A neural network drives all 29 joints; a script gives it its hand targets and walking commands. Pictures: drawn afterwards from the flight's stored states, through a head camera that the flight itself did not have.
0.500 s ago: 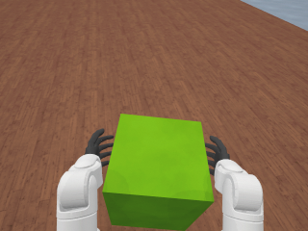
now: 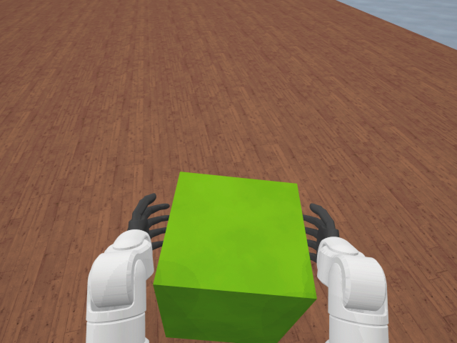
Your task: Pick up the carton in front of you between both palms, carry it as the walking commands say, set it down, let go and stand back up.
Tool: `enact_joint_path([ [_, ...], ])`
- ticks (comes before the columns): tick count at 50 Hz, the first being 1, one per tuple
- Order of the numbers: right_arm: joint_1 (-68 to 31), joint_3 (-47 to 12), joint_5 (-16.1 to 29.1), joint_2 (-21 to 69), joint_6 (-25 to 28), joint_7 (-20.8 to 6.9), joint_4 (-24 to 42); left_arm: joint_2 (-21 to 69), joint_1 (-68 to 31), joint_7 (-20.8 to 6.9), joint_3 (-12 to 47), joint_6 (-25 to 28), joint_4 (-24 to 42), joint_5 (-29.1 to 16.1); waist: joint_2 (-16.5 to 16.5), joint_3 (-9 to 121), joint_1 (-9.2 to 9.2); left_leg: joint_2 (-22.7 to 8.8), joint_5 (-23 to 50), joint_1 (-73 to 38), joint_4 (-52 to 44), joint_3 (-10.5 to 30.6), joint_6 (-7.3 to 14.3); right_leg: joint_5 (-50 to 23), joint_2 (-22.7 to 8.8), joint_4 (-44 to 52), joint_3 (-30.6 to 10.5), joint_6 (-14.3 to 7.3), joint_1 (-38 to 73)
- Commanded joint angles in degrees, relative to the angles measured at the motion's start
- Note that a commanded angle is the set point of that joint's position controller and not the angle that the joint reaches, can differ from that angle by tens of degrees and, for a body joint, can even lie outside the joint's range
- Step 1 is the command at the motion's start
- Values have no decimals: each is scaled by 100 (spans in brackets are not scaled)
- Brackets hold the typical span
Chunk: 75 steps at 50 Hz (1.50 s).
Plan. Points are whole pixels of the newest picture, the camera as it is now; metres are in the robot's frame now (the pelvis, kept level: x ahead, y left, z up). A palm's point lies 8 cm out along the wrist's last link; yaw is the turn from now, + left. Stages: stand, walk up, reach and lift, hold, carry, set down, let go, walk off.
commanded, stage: carry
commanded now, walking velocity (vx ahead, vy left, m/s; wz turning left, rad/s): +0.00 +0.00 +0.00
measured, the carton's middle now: (229, 262) +0.28 +0.00 +0.01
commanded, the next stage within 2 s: hold in 1.50 s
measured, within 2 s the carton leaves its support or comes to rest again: neither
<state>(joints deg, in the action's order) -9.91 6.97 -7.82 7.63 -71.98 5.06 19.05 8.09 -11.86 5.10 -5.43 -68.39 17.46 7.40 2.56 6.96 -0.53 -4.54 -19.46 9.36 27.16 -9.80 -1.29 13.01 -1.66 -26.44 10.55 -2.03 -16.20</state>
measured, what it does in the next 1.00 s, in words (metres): stands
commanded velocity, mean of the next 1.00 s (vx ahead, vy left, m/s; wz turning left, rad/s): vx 0.00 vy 0.00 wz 0.00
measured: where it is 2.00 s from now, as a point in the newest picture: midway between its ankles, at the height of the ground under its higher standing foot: outside the picture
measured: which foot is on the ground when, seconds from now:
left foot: down 0.00-1.00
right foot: down 0.00-1.00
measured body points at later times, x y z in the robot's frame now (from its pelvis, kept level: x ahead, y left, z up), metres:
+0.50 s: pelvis +0.01 +0.00 -0.01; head -0.01 +0.00 +0.44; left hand +0.30 +0.15 +0.05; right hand +0.29 -0.15 +0.04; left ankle -0.07 +0.11 -0.74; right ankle +0.01 -0.09 -0.74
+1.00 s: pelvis -0.03 +0.00 +0.00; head -0.05 +0.00 +0.45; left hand +0.28 +0.15 +0.04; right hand +0.27 -0.15 +0.03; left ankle -0.07 +0.11 -0.74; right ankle +0.01 -0.09 -0.74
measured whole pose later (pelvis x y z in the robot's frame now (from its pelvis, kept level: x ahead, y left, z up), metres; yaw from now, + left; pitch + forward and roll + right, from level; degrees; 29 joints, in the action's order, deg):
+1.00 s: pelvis -0.03 +0.00 +0.00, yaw +1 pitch +2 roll +0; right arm -14.8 11.5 -14.7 8.6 -41.7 2.4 -12.2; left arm 9.1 -16.5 1.6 -11.8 -39.3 -12.0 14.8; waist 0.7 4.8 -0.3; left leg -3.2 -18.4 12.5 29.4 -9.6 0.1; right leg 11.5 -3.4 -29.3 10.4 -2.0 -19.5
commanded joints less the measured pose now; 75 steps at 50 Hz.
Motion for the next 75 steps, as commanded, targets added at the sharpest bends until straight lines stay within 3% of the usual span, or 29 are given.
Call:
enact_joint_path([
  [1, -3190, -4099, 2611, 4890, 68, -1576, 251, 5329, -2069, -1462, 3805, -218, -402, -2203, -496, 1384, 6, -386, 2256, -47, 67, 305, -100, -4606, -902, -165, -831, -52, 1312],
  [4, -3347, -4136, 2674, 5034, 118, -1585, 30, 5440, -2286, -1459, 3825, -136, -368, -2195, -696, 1536, 28, -355, 2442, 46, 106, 275, -126, -5089, -921, -397, -729, -91, 1444],
  [7, -3040, -4073, 2483, 5041, 240, -1569, -23, 5569, -2253, -1461, 3939, -63, -442, -2228, -503, 1680, 45, -299, 2399, -64, 231, 230, -160, -5078, -887, -440, -817, -75, 1452],
  [9, -3160, -4055, 2597, 5186, 374, -1612, -65, 5695, -2309, -1448, 4008, 66, -521, -2233, -140, 1739, 35, -367, 2991, -159, 110, 315, -139, -4647, -840, -541, -693, -103, 1394],
  [13, -3088, -4121, 2278, 5221, 750, -1631, -324, 5672, -2245, -1525, 4009, 374, -703, -2056, -265, 1850, 41, -468, 3520, -348, 263, 376, -40, -3845, -690, -537, -561, -35, 1108],
  [14, -2993, -4043, 2213, 5133, 884, -1635, -418, 5643, -2202, -1524, 3945, 508, -783, -2006, -122, 1654, 31, -554, 3504, -285, 243, 381, -57, -3512, -665, -515, -502, 35, 1040],
  [15, -3118, -3996, 2151, 5058, 1009, -1645, -505, 5572, -2094, -1531, 3832, 625, -1031, -1921, -323, 1592, 60, -513, 3199, -202, 189, 364, -36, -3599, -682, -497, -519, -13, 1035],
  [18, -3130, -4041, 2103, 5088, 1352, -1672, -419, 5549, -2019, -1557, 3852, 944, -994, -1782, -200, 1723, 19, -545, 3128, -214, 301, 374, 14, -3507, -750, -584, -570, -52, 1132],
  [23, -2894, -3840, 1801, 4870, 1798, -1622, -697, 5300, -2004, -1532, 3698, 1365, -1088, -1592, 76, 1370, 27, -620, 2756, -165, 68, 472, 112, -2359, -774, -417, -673, -10, 784],
  [27, -2795, -3248, 1296, 4507, 2241, -1598, -1374, 4876, -1889, -1523, 3074, 1815, -1695, -1060, -319, 1165, 31, -588, 1794, 62, -89, 533, 190, -1916, -775, -121, -730, 37, 749],
  [29, -2889, -2890, 1008, 4453, 2499, -1589, -1894, 4871, -2175, -1522, 2753, 2112, -2040, -898, -293, 852, 54, -571, 1241, 241, -313, 611, 196, -1475, -792, 9, -751, 21, 579],
  [31, -3317, -2932, 1020, 4626, 2818, -1615, -1949, 4960, -2316, -1574, 2610, 2411, -2335, -843, -414, 877, 40, -540, 851, 230, -369, 553, 165, -1196, -742, 85, -737, 31, 496],
  [35, -3566, -2515, 714, 4775, 3318, -1677, -2530, 5248, -2726, -1623, 2291, 2839, -2999, -591, -105, 954, 63, -501, 1049, 191, -403, 604, 145, -1076, -704, 55, -733, 9, 498],
  [39, -3582, -2269, 613, 4960, 3615, -1733, -2944, 5360, -2840, -1653, 2204, 3139, -3211, -483, -159, 1345, 34, -465, 1468, 32, -267, 601, 194, -1364, -758, -40, -718, 16, 658],
  [41, -3738, -2410, 591, 5075, 3619, -1743, -2897, 5418, -2819, -1652, 2181, 3119, -3248, -365, -25, 1279, 54, -442, 1232, 174, -198, 563, 158, -1397, -757, -16, -684, 40, 654],
  [45, -3593, -2946, 878, 5261, 3467, -1750, -2454, 5682, -2514, -1681, 2433, 3004, -3043, -659, -417, 1435, 47, -481, 1195, 139, -190, 636, 209, -1500, -775, 16, -699, 37, 713],
  [46, -3691, -2842, 899, 5152, 3394, -1745, -2520, 5603, -2485, -1689, 2417, 2912, -3105, -640, -251, 1417, 36, -446, 1247, 83, -221, 595, 191, -1537, -784, -65, -748, 5, 658],
  [49, -3595, -2987, 913, 5107, 3287, -1712, -2260, 5578, -2295, -1675, 2437, 2800, -3015, -620, -401, 1412, 58, -487, 1242, 176, -183, 585, 174, -1631, -797, -38, -722, 15, 645],
  [51, -3555, -2720, 850, 5048, 3230, -1715, -2447, 5322, -2517, -1663, 2414, 2768, -2831, -579, 7, 1164, 45, -494, 1115, 276, -309, 592, 194, -1449, -832, 45, -806, 10, 511],
  [54, -3492, -2707, 832, 5066, 3221, -1738, -2548, 5393, -2589, -1673, 2453, 2789, -2842, -653, -355, 1203, 42, -498, 882, 281, -246, 664, 224, -1403, -807, 103, -761, 32, 588],
  [57, -3497, -2679, 829, 5068, 3229, -1743, -2582, 5489, -2588, -1672, 2434, 2801, -2859, -631, -183, 1148, 66, -474, 808, 258, -408, 690, 194, -977, -778, 129, -744, 40, 476],
  [58, -3568, -2782, 894, 5246, 3249, -1744, -2477, 5479, -2767, -1681, 2492, 2833, -2721, -716, -333, 1166, 43, -502, 760, 301, -353, 691, 207, -1068, -760, 118, -817, 12, 519],
  [61, -3537, -2800, 962, 5252, 3238, -1750, -2491, 5573, -2705, -1713, 2604, 2815, -2799, -787, -219, 1213, 45, -489, 976, 336, -351, 641, 206, -1374, -812, 109, -803, 50, 593],
  [64, -3362, -2746, 824, 5159, 3215, -1749, -2522, 5583, -2624, -1712, 2516, 2754, -2930, -737, -178, 1354, 65, -449, 917, 256, -310, 668, 198, -1049, -806, 111, -773, 40, 626],
  [65, -3454, -2668, 808, 5094, 3217, -1756, -2517, 5498, -2523, -1708, 2407, 2773, -2978, -695, -366, 1274, 67, -482, 880, 197, -293, 676, 227, -1137, -818, 116, -847, -4, 517],
  [68, -3517, -2866, 874, 5093, 3229, -1730, -2375, 5589, -2532, -1718, 2471, 2784, -2939, -730, -360, 1357, 59, -452, 895, 243, -295, 668, 172, -1074, -807, 57, -758, 7, 635],
  [71, -3494, -2685, 860, 5145, 3211, -1744, -2580, 5449, -2497, -1711, 2353, 2781, -2966, -614, -131, 1233, 56, -412, 973, 286, -263, 652, 200, -1189, -776, 82, -798, -2, 473],
  [73, -3510, -2689, 835, 5115, 3240, -1754, -2591, 5448, -2461, -1699, 2337, 2801, -2992, -574, -408, 1232, 43, -476, 1027, 365, -283, 672, 219, -1314, -804, 42, -702, 51, 584],
  [75, -3476, -2705, 813, 5141, 3230, -1748, -2637, 5428, -2607, -1702, 2378, 2818, -3002, -648, -317, 1225, 52, -432, 961, 205, -274, 613, 150, -1276, -773, 76, -750, 36, 457],
])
